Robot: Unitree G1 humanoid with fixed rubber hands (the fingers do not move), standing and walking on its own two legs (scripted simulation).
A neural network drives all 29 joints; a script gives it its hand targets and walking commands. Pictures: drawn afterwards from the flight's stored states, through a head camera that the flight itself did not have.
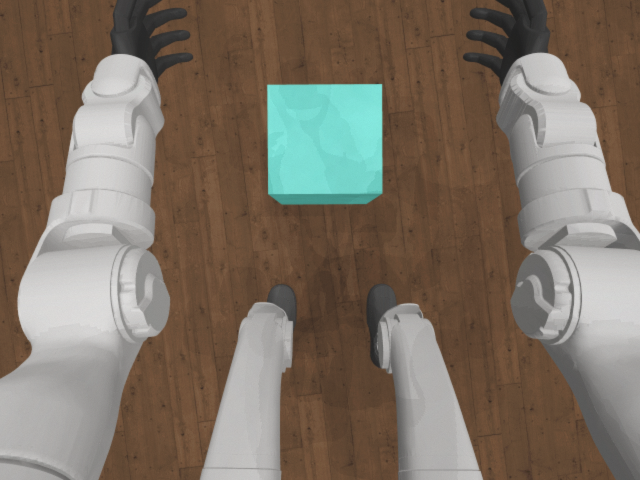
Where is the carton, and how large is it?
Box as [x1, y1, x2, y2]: [267, 84, 381, 204]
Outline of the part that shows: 267,85 268,193 282,204 366,203 381,193 381,84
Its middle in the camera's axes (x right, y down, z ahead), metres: +0.01 -0.18 +0.83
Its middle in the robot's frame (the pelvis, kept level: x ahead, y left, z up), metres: +0.53 +0.02 -0.52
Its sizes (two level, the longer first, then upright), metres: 0.210 0.200 0.250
